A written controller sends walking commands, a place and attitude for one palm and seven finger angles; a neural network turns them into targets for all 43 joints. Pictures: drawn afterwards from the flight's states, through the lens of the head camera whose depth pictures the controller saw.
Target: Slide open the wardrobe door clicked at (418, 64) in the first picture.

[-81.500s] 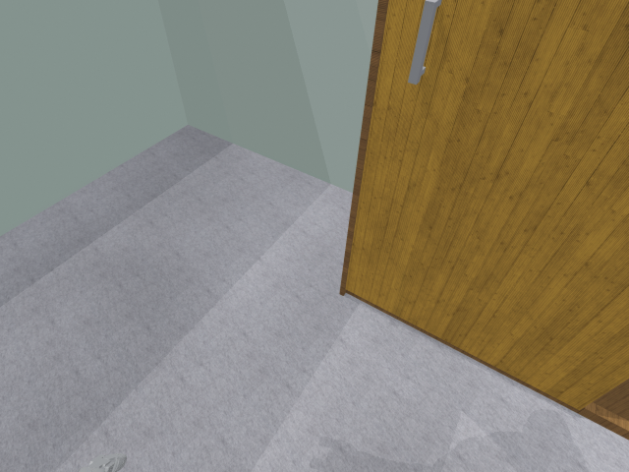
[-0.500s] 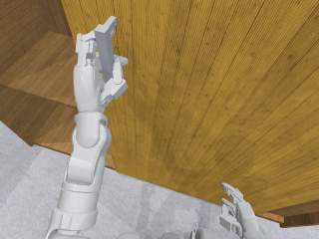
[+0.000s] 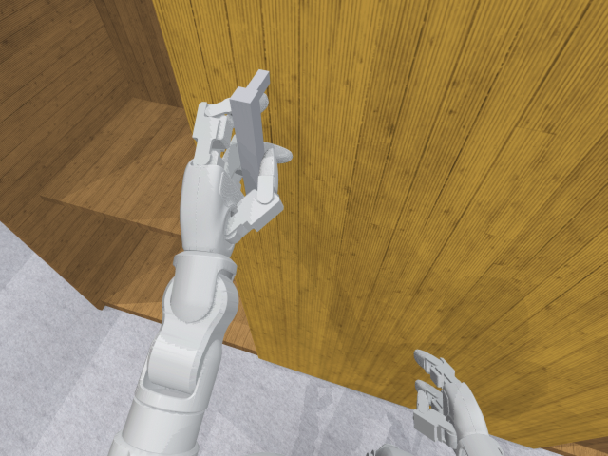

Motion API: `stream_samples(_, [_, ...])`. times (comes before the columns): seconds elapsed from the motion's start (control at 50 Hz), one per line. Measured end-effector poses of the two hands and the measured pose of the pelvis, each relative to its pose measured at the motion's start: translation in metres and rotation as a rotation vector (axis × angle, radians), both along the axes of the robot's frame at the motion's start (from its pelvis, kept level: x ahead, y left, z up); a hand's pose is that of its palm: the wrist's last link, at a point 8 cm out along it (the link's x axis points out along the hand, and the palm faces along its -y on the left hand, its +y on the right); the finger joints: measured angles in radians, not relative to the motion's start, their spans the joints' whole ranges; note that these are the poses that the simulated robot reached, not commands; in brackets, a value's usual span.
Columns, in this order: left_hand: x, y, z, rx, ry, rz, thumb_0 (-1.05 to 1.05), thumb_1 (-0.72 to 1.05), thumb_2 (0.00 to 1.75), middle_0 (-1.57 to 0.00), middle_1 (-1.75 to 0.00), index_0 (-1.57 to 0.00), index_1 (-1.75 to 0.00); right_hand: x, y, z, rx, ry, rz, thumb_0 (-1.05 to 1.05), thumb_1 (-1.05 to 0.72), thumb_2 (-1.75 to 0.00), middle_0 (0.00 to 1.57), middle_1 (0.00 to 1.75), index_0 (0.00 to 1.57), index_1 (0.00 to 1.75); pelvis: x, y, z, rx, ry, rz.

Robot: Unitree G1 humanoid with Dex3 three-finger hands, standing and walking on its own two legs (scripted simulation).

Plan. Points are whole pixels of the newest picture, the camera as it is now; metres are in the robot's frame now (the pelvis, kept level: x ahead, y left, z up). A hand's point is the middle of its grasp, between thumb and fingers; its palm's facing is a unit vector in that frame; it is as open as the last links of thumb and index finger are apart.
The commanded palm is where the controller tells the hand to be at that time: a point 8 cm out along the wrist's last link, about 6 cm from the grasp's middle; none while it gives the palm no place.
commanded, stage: step sideways, sliding the door along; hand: left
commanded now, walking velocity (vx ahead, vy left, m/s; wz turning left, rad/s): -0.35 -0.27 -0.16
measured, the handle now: (259, 147) +0.36 +0.13 +0.21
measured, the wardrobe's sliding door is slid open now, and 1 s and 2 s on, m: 0.59 0.59 0.59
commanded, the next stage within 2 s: none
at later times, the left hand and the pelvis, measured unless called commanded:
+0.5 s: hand (272, 194) +0.32 +0.11 +0.20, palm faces +0.02 -1.00 +0.03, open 6.8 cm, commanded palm +0.29 +0.08 +0.18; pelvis -0.03 +0.01 -0.01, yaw -9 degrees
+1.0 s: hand (285, 192) +0.32 +0.10 +0.20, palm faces +0.28 -0.96 +0.01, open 6.9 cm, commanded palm +0.28 +0.06 +0.19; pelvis -0.11 -0.08 -0.01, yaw -8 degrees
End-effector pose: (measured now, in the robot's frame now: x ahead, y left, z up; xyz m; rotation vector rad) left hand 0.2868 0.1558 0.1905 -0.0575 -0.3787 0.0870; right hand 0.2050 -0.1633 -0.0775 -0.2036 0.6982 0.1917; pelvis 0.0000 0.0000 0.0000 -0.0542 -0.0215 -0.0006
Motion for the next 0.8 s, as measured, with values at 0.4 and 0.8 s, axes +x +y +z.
stream_samples(0.4, [0.012, 0.011, -0.003, 0.061, -0.084, -0.132, -0.01, 0.76, 0.84, -0.45, -1.40, -0.04, -1.26, -0.007, 0.008, -0.001, 0.004, -0.023, -0.163, 0.01, -0.90, -0.90, 0.20, 0.30, 0.20, 0.30, -0.011, 0.032, -0.004, -0.012, -0.012, -0.146])
stream_samples(0.8, [0.001, -0.003, 0.002, 0.031, 0.017, 0.057, 0.01, 0.81, 0.85, -0.35, -1.41, -0.03, -1.24, -0.153, -0.117, -0.007, -0.146, 0.097, -0.368, 0.02, -0.90, -0.90, 0.20, 0.30, 0.20, 0.30, -0.083, -0.028, -0.004, 0.001, -0.020, -0.124])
